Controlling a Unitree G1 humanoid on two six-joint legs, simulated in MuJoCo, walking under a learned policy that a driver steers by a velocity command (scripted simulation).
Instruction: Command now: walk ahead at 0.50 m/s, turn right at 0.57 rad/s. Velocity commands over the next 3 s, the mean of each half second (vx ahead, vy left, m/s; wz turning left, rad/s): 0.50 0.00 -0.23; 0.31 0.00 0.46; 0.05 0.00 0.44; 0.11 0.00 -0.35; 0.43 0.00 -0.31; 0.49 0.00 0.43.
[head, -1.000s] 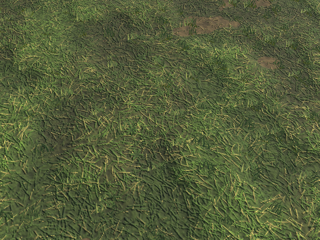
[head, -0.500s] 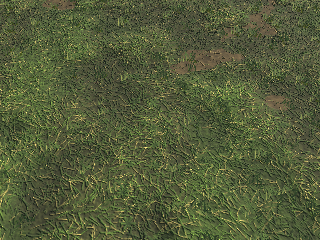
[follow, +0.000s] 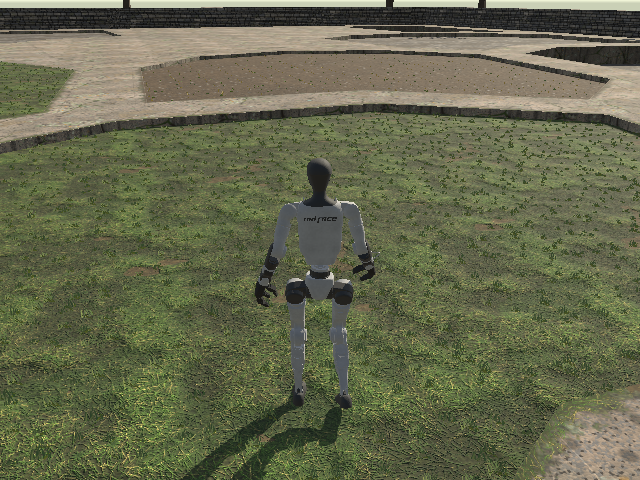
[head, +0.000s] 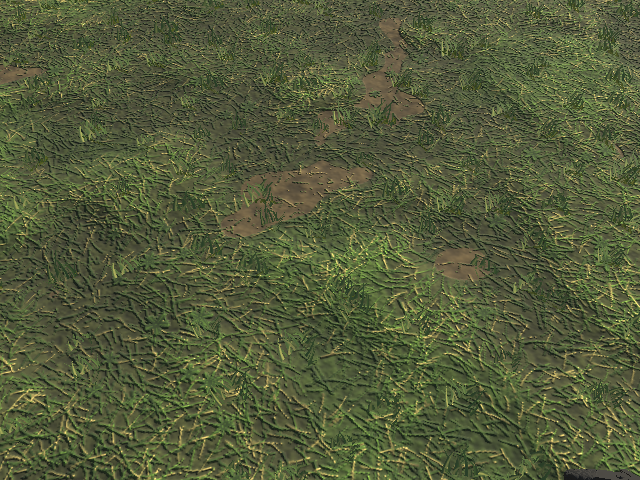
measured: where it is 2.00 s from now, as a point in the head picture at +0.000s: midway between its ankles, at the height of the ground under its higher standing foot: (384, 467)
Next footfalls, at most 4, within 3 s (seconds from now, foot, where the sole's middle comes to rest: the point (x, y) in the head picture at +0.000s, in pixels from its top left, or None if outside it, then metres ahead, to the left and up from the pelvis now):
0.38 right None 0.34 -0.19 -0.77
0.86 left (318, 431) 0.59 0.05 -0.77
1.34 right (418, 413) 0.64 -0.17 -0.77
1.64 left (317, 477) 0.49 0.05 -0.77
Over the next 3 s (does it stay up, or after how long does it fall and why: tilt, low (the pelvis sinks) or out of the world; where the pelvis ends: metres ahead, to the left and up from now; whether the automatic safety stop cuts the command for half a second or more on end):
stays up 1.10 -0.10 -0.01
